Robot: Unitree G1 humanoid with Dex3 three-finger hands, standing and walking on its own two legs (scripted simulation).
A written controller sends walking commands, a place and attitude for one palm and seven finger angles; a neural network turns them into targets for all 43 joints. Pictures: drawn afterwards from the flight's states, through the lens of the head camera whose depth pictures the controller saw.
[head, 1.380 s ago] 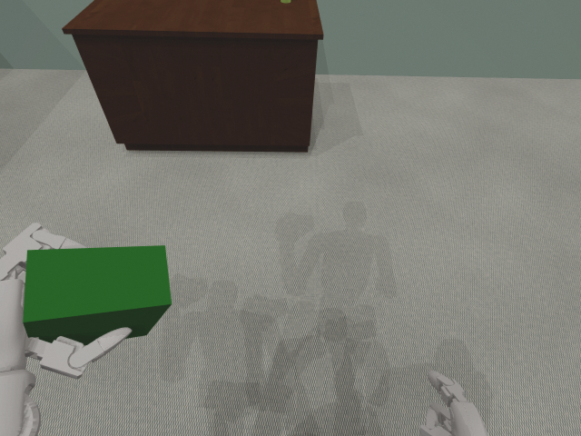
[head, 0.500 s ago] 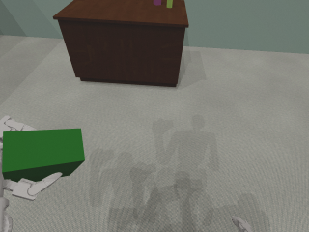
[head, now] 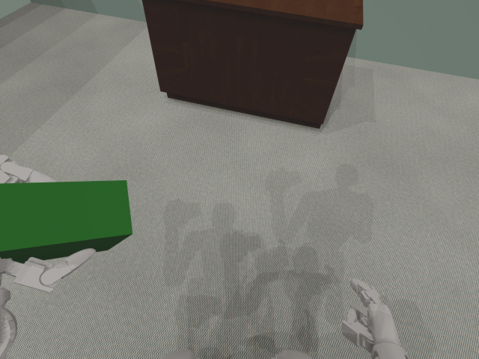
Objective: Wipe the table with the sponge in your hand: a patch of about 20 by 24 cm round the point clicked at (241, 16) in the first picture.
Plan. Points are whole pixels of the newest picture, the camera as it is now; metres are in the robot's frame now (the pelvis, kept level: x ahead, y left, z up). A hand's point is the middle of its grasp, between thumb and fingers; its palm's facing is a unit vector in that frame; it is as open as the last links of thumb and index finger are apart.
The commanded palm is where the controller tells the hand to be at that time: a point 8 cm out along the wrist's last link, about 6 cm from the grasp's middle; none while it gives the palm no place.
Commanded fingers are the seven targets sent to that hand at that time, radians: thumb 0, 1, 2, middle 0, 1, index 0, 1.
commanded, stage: walk to a spot facing it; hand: left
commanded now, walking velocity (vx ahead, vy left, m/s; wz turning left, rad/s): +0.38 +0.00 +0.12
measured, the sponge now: (82, 222) +0.24 +0.22 +0.16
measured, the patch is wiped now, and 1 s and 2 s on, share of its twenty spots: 0.00 0.00 0.00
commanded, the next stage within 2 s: none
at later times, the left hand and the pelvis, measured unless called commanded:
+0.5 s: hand (140, 153) +0.34 +0.17 +0.18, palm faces +0.42 -0.77 -0.48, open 10.5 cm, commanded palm +0.27 +0.21 +0.20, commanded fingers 0.00 0.10 1.30 -1.20 -1.60 -1.20 -1.60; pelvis +0.14 -0.08 +0.02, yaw +6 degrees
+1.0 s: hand (154, 87) +0.46 +0.17 +0.20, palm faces +0.53 -0.71 -0.46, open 10.5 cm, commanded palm +0.41 +0.21 +0.20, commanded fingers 0.00 0.10 1.30 -1.20 -1.60 -1.20 -1.60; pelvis +0.29 -0.09 +0.02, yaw +8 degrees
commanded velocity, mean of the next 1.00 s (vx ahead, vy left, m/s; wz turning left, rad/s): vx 0.37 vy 0.00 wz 0.17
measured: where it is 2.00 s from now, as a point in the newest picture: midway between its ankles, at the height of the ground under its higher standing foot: (262, 263)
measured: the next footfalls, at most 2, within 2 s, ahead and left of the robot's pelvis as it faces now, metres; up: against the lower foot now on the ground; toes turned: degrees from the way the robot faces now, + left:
right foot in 0.24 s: +0.19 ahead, -0.17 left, +0.00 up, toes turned -8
left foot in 0.66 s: +0.30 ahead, +0.07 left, +0.00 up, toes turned +17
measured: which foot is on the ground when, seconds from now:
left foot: down 0.00-0.24, up 0.26-0.64, down 0.66-1.00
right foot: up 0.00-0.22, down 0.24-0.68, up 0.70-1.00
